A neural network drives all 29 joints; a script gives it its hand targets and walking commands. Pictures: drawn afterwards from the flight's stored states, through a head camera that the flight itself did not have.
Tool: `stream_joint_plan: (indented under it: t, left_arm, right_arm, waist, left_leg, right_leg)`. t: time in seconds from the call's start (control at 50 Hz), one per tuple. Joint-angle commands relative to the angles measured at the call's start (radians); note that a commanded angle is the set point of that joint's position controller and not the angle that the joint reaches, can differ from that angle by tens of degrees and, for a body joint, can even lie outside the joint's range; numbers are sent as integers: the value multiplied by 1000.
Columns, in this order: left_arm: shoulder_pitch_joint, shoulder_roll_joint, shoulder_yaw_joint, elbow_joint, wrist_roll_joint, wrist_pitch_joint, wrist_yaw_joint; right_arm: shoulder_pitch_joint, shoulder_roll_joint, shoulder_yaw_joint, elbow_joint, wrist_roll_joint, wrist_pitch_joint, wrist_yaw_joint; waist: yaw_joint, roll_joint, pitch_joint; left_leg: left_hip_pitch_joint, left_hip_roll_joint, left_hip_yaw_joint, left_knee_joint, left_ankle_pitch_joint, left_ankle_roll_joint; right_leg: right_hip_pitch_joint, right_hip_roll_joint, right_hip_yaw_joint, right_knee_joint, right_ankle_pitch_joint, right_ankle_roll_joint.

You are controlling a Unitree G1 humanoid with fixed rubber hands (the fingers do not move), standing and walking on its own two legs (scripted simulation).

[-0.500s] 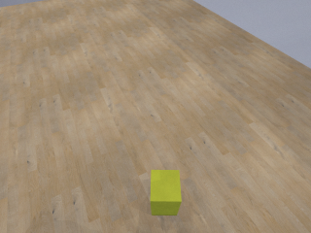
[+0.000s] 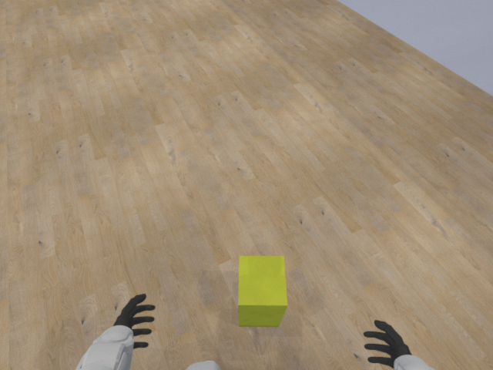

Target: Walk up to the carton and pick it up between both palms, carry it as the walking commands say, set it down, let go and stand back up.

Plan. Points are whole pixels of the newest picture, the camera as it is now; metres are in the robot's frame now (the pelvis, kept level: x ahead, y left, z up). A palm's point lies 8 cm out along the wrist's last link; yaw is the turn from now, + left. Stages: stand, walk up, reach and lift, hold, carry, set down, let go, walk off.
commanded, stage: reach and lift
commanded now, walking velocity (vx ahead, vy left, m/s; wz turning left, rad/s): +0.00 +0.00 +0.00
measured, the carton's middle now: (260, 293) +0.42 -0.03 -0.62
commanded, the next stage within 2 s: none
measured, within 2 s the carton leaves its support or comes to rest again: neither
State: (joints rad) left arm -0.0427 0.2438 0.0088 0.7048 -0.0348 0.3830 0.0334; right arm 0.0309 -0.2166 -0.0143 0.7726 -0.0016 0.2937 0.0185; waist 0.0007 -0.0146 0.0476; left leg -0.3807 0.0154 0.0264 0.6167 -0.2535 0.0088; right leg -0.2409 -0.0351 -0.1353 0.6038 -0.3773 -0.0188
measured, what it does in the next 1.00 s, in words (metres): lowers itself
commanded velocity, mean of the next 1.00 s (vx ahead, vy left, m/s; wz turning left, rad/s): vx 0.00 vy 0.00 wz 0.00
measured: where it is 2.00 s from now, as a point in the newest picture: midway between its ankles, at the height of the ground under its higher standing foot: outside the picture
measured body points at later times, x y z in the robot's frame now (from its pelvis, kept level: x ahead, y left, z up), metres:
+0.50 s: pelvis -0.05 +0.00 -0.04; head +0.08 +0.01 +0.39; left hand +0.24 +0.22 -0.15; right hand +0.24 -0.22 -0.14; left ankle +0.04 +0.11 -0.73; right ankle -0.03 -0.11 -0.73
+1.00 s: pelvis -0.06 +0.01 -0.07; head +0.21 +0.02 +0.29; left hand +0.38 +0.19 -0.20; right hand +0.37 -0.17 -0.19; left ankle +0.04 +0.11 -0.73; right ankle -0.03 -0.10 -0.73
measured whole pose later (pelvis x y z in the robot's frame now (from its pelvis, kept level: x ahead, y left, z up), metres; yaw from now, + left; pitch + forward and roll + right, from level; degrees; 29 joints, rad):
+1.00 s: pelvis -0.06 +0.01 -0.07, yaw -3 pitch +31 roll -3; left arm -0.80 0.16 0.16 0.81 -0.04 0.10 0.20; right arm -0.83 -0.16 -0.13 0.85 0.04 0.09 -0.08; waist 0.00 0.00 0.10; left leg -1.25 0.04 0.02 0.94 -0.23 0.03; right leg -1.13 -0.03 -0.11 0.98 -0.38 -0.02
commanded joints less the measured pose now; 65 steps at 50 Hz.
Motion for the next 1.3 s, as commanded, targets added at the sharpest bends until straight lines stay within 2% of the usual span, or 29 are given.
stream_joint_plan:
  t: [0.0,0.04,0.1,0.14,0.16,0.22,0.34,0.36,0.44,0.46,0.48,0.52,0.54,0.58,0.62,0.64,0.68,0.74,0.76,0.86,0.92,0.98,1.0,1.04,1.06,1.1,1.14,1.18,1.28]
  left_arm:
    - [142,-18,21,-103,-25,-25,-3]
    - [51,-11,22,-149,-30,-89,-2]
    - [5,-5,30,-233,-36,-180,1]
    - [-37,-13,28,-256,-44,-217,7]
    - [-10,-26,32,-231,-29,-235,14]
    - [-52,-40,39,-259,-49,-269,29]
    - [-232,-11,99,-149,-53,-243,39]
    - [-255,7,104,-149,-49,-229,43]
    - [-386,-22,61,-52,-48,-173,43]
    - [-476,9,89,-62,-16,-149,44]
    - [-479,17,83,-12,-17,-138,43]
    - [-544,45,136,0,6,-136,53]
    - [-617,-17,92,5,6,-140,52]
    - [-723,-55,79,-34,-17,-171,62]
    - [-764,-91,77,34,-19,-167,84]
    - [-774,-73,94,31,-26,-168,91]
    - [-831,-87,116,47,-14,-180,110]
    - [-858,-71,160,68,24,-231,139]
    - [-850,-79,164,65,24,-243,143]
    - [-953,-138,147,52,5,-287,164]
    - [-988,-90,190,52,30,-325,182]
    - [-1011,-150,166,62,15,-335,172]
    - [-1130,-65,236,-47,46,-347,181]
    - [-1131,-128,192,35,34,-337,170]
    - [-1161,-107,225,49,51,-328,164]
    - [-1160,-130,231,81,64,-324,155]
    - [-1258,-75,282,53,87,-329,155]
    - [-1180,-128,301,197,136,-315,144]
    - [-1334,-108,318,124,143,-329,122]
  right_arm:
    - [-96,-97,7,-191,15,-20,30]
    - [-183,-82,14,-218,25,-78,24]
    - [-154,-83,-15,-209,9,-160,14]
    - [-151,-99,-52,-186,-12,-192,4]
    - [-158,-94,-42,-155,1,-204,2]
    - [-248,-102,-68,-194,16,-246,-9]
    - [-474,-61,-55,-216,52,-207,-42]
    - [-487,-84,-63,-217,43,-194,-47]
    - [-623,-32,-36,-127,75,-131,-49]
    - [-624,-29,-81,-68,51,-108,-54]
    - [-659,-14,-39,-19,56,-88,-49]
    - [-709,-29,-103,-2,22,-84,-68]
    - [-730,-13,-94,41,35,-88,-61]
    - [-858,-31,-112,-46,55,-125,-60]
    - [-925,-84,-155,15,19,-126,-63]
    - [-925,-66,-147,27,41,-130,-66]
    - [-954,-74,-159,69,20,-140,-68]
    - [-1009,-54,-168,23,40,-189,-81]
    - [-1029,-40,-173,10,46,-202,-87]
    - [-1061,-99,-197,73,55,-229,-100]
    - [-1128,-84,-186,16,73,-258,-116]
    - [-1168,-90,-184,61,70,-268,-109]
    - [-1250,-95,-195,4,77,-262,-110]
    - [-1246,-60,-175,62,80,-260,-103]
    - [-1319,-63,-179,28,85,-258,-102]
    - [-1332,-100,-213,27,58,-256,-103]
    - [-1407,-89,-218,49,47,-249,-110]
    - [-1379,-80,-234,121,36,-238,-102]
    - [-1463,-51,-257,105,3,-245,-96]
  waist:
    - [50,40,-142]
    - [62,14,-182]
    - [31,44,-341]
    - [1,38,-405]
    - [14,112,-380]
    - [-7,68,-472]
    - [31,55,-393]
    - [22,22,-375]
    - [16,85,-286]
    - [-18,97,-246]
    - [27,87,-225]
    - [-7,62,-231]
    - [-14,112,-219]
    - [2,124,-318]
    - [-25,125,-362]
    - [5,135,-392]
    - [-30,108,-444]
    - [16,156,-572]
    - [10,119,-621]
    - [-25,154,-835]
    - [17,156,-896]
    - [0,140,-895]
    - [50,152,-943]
    - [16,126,-921]
    - [53,138,-911]
    - [24,157,-974]
    - [60,90,-950]
    - [71,122,-900]
    - [56,110,-983]
  left_leg:
    - [82,-34,-42,39,336,3]
    - [16,-33,-38,84,416,11]
    - [68,-14,-76,183,625,2]
    - [92,-10,-78,188,664,-8]
    - [41,-8,-87,220,685,-24]
    - [17,-7,-105,230,643,-15]
    - [-204,-39,-52,226,105,6]
    - [-199,-34,-64,216,67,12]
    - [-255,-23,-51,226,-81,16]
    - [-299,-35,-31,220,-138,1]
    - [-301,-37,-30,223,-172,4]
    - [-327,-47,-29,232,-166,3]
    - [-340,-37,-43,225,-154,-4]
    - [-300,-36,-60,257,-89,-7]
    - [-285,-30,-75,255,-89,-17]
    - [-257,-36,-61,261,-54,-19]
    - [-247,-34,-85,276,-17,-27]
    - [-225,-33,-89,309,87,-24]
    - [-210,-41,-92,331,198,-14]
    - [-119,-31,-115,393,436,-31]
    - [-93,-45,-130,399,578,-4]
    - [-153,-44,-138,395,553,-9]
    - [-116,-45,-128,408,557,-9]
    - [-149,-46,-137,381,504,-7]
    - [-154,-44,-132,386,504,-3]
    - [-160,-51,-115,400,499,-16]
    - [-241,-58,-107,380,425,-7]
    - [-288,-61,-96,380,460,-12]
    - [-292,-67,-81,392,393,-13]
  right_leg:
    - [-235,80,167,7,319,-59]
    - [-271,75,179,53,389,-43]
    - [-353,66,200,120,446,-36]
    - [-405,74,189,135,438,-26]
    - [-472,75,188,186,396,-35]
    - [-499,81,186,211,387,-28]
    - [-448,63,188,193,129,-23]
    - [-474,65,179,193,76,-23]
    - [-547,69,175,193,-78,-45]
    - [-532,78,177,174,-127,-41]
    - [-563,74,154,185,-182,-44]
    - [-551,85,158,188,-153,-25]
    - [-613,77,165,198,-137,-37]
    - [-648,87,164,240,-80,-36]
    - [-699,97,136,260,-88,-44]
    - [-702,99,137,259,-74,-35]
    - [-772,105,134,269,-43,-35]
    - [-805,108,155,299,46,-22]
    - [-814,116,155,306,131,-11]
    - [-884,143,151,339,280,-23]
    - [-893,154,163,362,366,-9]
    - [-941,152,167,361,386,-17]
    - [-931,152,183,366,357,-18]
    - [-950,151,166,356,350,-6]
    - [-981,147,182,356,322,-4]
    - [-949,149,169,355,347,-8]
    - [-960,149,178,350,298,7]
    - [-989,147,170,356,345,11]
    - [-1002,147,164,357,306,16]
